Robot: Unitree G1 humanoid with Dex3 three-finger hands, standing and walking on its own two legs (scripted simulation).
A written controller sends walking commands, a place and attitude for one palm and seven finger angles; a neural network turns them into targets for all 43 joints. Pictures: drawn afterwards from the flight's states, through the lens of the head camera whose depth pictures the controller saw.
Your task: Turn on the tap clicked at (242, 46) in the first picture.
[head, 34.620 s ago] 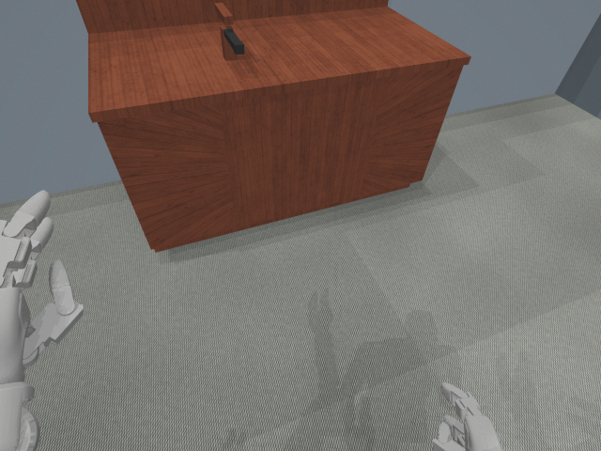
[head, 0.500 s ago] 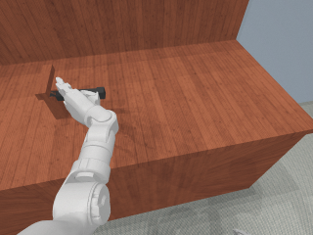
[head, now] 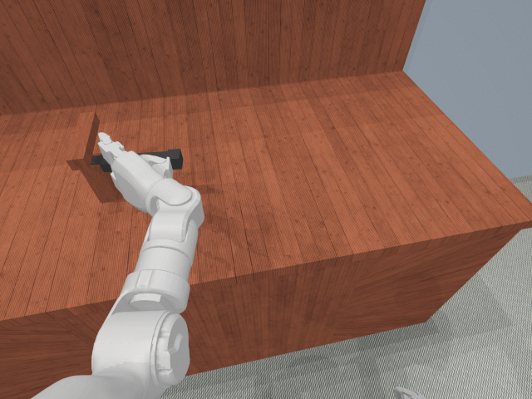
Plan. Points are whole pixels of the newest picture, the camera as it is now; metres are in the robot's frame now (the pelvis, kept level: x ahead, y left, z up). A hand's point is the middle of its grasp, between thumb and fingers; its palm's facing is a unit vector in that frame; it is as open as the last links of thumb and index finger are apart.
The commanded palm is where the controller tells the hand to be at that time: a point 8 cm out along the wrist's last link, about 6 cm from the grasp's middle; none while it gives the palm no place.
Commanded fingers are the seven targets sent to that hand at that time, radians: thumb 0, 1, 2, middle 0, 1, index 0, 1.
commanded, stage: draw the hand back beside the body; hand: left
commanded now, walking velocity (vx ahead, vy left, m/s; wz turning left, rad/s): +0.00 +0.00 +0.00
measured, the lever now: (174, 159) +0.54 +0.18 +0.05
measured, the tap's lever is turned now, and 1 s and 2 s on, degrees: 83 83 83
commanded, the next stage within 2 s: step back with the hand held close in 1.48 s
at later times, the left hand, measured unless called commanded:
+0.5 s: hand (113, 222) +0.32 +0.20 +0.14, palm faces +0.23 -0.94 -0.24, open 7.7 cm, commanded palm +0.29 +0.23 +0.15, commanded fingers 0.00 0.90 0.90 -0.18 -0.23 -0.18 -0.23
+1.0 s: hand (44, 262) +0.25 +0.25 +0.17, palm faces +0.29 -0.92 -0.28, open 7.5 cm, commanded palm +0.21 +0.28 +0.18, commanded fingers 0.00 0.90 0.90 -0.20 -0.30 -0.20 -0.30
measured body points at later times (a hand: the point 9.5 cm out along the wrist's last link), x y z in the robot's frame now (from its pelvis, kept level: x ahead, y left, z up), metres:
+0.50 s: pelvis -0.01 +0.01 +0.02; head -0.01 -0.01 +0.47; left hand +0.30 +0.25 +0.16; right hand +0.14 -0.24 -0.08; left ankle +0.01 +0.12 -0.72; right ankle -0.01 -0.06 -0.72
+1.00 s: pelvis +0.01 +0.03 +0.03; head -0.01 +0.01 +0.48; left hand +0.22 +0.29 +0.18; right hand +0.19 -0.19 -0.06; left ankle +0.01 +0.12 -0.72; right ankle -0.01 -0.06 -0.72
